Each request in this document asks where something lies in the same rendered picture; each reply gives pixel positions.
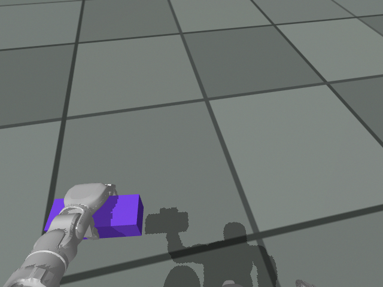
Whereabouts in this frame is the left robot hand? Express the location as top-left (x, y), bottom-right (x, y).
top-left (64, 183), bottom-right (117, 240)

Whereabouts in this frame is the left robot arm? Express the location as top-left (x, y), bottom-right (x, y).
top-left (3, 204), bottom-right (92, 287)

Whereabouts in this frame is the carton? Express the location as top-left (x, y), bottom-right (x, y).
top-left (44, 194), bottom-right (144, 240)

